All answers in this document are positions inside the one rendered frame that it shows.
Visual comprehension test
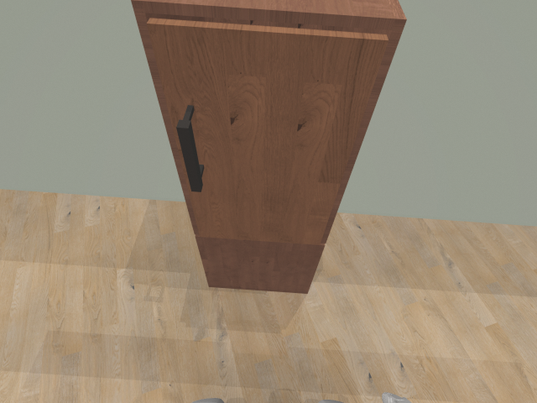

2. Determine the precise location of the cupboard door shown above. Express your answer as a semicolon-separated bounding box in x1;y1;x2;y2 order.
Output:
147;18;388;245

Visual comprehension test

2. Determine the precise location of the handle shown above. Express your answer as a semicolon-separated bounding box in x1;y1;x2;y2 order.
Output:
176;105;204;192

